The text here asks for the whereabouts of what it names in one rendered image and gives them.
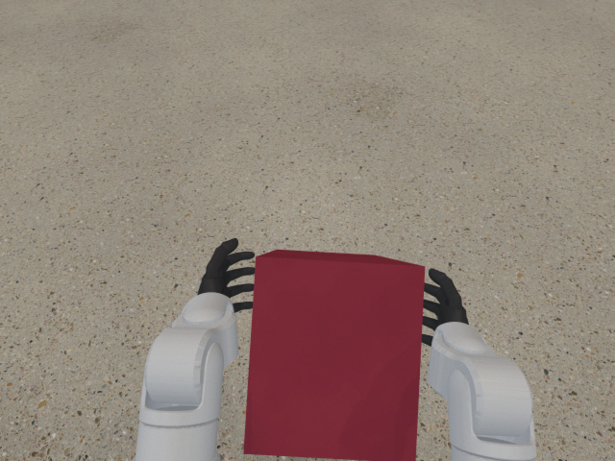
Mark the left robot hand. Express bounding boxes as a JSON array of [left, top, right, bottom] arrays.
[[197, 238, 255, 313]]

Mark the right robot hand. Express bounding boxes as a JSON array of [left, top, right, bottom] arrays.
[[422, 268, 469, 346]]

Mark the robot left forearm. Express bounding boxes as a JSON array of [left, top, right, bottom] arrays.
[[132, 292, 238, 461]]

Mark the robot right forearm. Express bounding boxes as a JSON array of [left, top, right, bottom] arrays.
[[428, 322, 536, 461]]

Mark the carton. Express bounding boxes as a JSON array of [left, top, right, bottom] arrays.
[[243, 250, 425, 461]]

